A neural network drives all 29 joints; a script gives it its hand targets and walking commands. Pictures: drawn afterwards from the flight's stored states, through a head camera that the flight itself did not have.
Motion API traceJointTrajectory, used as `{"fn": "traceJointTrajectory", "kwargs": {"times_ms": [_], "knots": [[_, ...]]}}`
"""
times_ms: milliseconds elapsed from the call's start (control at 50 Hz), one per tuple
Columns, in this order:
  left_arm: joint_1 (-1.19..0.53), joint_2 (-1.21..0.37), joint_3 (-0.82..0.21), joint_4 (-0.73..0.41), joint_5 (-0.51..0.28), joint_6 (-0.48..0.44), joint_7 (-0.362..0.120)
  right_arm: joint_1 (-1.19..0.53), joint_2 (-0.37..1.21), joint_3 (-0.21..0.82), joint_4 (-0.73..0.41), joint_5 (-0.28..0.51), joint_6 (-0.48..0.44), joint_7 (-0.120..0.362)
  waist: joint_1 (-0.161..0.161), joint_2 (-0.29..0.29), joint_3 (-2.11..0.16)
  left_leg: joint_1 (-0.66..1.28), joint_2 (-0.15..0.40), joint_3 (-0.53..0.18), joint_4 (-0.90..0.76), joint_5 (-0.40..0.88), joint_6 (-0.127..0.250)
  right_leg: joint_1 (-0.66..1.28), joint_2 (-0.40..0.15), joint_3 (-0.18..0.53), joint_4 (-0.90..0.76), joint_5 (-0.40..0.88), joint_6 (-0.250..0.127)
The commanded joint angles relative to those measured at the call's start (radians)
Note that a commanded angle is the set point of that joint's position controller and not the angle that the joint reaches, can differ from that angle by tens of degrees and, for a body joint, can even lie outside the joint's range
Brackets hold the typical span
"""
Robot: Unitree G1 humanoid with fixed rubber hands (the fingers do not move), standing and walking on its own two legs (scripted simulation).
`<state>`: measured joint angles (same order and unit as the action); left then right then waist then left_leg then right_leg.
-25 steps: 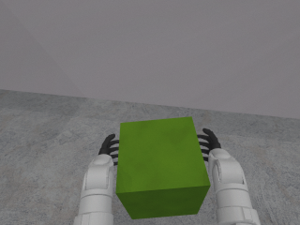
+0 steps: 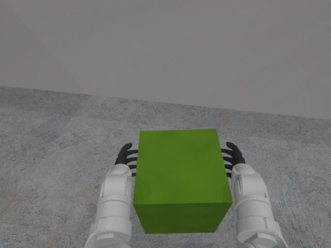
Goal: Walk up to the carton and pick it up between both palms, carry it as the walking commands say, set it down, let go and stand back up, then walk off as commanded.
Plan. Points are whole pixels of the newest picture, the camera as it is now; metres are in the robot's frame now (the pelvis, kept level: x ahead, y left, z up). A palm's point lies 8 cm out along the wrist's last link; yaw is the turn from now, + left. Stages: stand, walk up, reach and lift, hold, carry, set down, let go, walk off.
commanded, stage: set down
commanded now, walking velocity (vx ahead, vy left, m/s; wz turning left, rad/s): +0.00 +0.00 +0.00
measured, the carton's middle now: (179, 184) +0.30 -0.04 -0.06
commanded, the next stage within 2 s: none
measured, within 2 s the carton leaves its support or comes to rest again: neither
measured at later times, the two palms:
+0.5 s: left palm (133, 180) +0.33 +0.09 -0.07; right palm (233, 181) +0.30 -0.20 -0.07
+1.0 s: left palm (138, 185) +0.37 +0.09 -0.17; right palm (224, 183) +0.34 -0.21 -0.16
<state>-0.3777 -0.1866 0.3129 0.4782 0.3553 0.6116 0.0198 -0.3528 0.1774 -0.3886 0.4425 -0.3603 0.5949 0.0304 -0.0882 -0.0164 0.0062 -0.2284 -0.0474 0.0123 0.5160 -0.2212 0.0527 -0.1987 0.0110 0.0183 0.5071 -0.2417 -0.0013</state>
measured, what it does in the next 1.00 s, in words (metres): lowers itself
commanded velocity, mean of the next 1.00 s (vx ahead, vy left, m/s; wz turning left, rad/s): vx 0.00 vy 0.00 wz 0.00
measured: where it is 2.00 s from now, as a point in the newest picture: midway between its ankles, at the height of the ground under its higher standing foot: outside the picture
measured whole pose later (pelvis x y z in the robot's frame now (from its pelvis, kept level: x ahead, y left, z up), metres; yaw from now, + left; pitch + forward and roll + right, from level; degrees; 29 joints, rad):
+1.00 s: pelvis -0.04 -0.04 -0.11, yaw +1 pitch +31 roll +0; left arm -0.65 -0.13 0.43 0.57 0.30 0.28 0.00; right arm -0.60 0.17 -0.47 0.48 -0.26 0.31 -0.03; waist -0.07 0.02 -0.13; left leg -1.31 -0.03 -0.03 1.13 -0.36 0.00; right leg -1.28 0.04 -0.04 1.15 -0.40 -0.05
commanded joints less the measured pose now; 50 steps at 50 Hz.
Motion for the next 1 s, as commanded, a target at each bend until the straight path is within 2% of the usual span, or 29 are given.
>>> {"fn": "traceJointTrajectory", "kwargs": {"times_ms": [0, 160, 300, 480, 560, 660, 780, 980], "knots": [[-0.526, -0.998, -0.449, 0.027, -0.222, -0.097, -0.22, -0.537, 0.811, 0.422, 0.046, 0.197, -0.074, 0.249, -0.025, 0.056, -0.303, 0.165, 0.008, -0.173, -0.04, 0.148, -0.055, -0.117, 0.057, 0.066, -0.024, 0.097, -0.055], [-0.541, -0.975, -0.37, 0.128, -0.18, -0.21, -0.158, -0.604, 0.728, 0.367, 0.096, 0.165, -0.187, 0.266, -0.022, 0.04, -0.378, 0.126, 0.02, -0.208, 0.035, 0.169, -0.06, -0.283, 0.063, 0.062, 0.066, 0.067, -0.06], [-0.564, -0.908, -0.331, 0.151, -0.144, -0.289, -0.142, -0.611, 0.712, 0.339, 0.132, 0.141, -0.261, 0.266, -0.007, 0.032, -0.446, 0.039, 0.006, -0.197, 0.108, 0.136, -0.048, -0.413, 0.063, 0.062, 0.151, 0.067, -0.059], [-0.651, -0.881, -0.398, 0.137, -0.147, -0.354, -0.167, -0.672, 0.776, 0.403, 0.135, 0.153, -0.318, 0.246, -0.016, 0.016, -0.579, -0.169, -0.034, -0.15, 0.23, 0.101, -0.036, -0.484, 0.076, 0.055, 0.252, 0.1, -0.037], [-0.682, -0.888, -0.427, 0.133, -0.155, -0.369, -0.188, -0.7, 0.834, 0.454, 0.118, 0.175, -0.327, 0.231, -0.009, 0.006, -0.664, -0.29, -0.055, -0.122, 0.296, 0.109, -0.031, -0.473, 0.08, 0.057, 0.295, 0.136, -0.019], [-0.71, -0.89, -0.442, 0.135, -0.16, -0.369, -0.219, -0.736, 0.882, 0.503, 0.093, 0.205, -0.327, 0.214, 0.004, 0.003, -0.753, -0.429, -0.073, -0.1, 0.371, 0.092, -0.027, -0.482, 0.082, 0.063, 0.349, 0.152, -0.002], [-0.743, -0.883, -0.44, 0.152, -0.163, -0.355, -0.248, -0.767, 0.901, 0.518, 0.091, 0.218, -0.316, 0.196, 0.004, 0.013, -0.81, -0.597, -0.087, -0.08, 0.453, 0.049, -0.024, -0.523, 0.084, 0.073, 0.412, 0.142, 0.01], [-0.794, -0.88, -0.449, 0.17, -0.181, -0.353, -0.255, -0.823, 0.91, 0.532, 0.096, 0.244, -0.313, 0.18, 0.01, 0.035, -0.912, -0.799, -0.103, -0.06, 0.587, 0.036, -0.026, -0.636, 0.098, 0.079, 0.536, 0.156, 0.019]]}}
